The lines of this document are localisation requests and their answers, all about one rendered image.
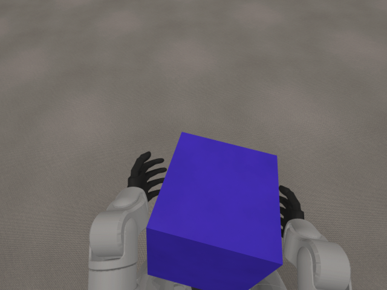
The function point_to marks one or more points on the robot left forearm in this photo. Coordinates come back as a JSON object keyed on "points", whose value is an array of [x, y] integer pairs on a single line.
{"points": [[113, 242]]}

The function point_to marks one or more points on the robot right forearm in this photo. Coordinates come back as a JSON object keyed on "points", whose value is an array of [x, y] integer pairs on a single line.
{"points": [[320, 264]]}

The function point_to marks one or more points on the left robot thigh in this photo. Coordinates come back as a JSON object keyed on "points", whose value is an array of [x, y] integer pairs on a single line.
{"points": [[149, 282]]}

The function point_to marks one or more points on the right robot thigh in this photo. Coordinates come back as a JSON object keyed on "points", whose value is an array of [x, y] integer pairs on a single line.
{"points": [[272, 282]]}

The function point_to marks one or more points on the left robot hand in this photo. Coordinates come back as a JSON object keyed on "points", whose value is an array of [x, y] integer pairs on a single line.
{"points": [[139, 176]]}

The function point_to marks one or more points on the right robot hand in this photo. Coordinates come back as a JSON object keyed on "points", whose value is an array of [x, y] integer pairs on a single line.
{"points": [[292, 208]]}

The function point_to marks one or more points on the carton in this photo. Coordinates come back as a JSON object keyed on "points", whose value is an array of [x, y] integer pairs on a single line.
{"points": [[216, 223]]}

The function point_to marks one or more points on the robot thigh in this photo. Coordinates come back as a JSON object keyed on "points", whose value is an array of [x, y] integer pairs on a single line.
{"points": [[272, 282], [149, 282]]}

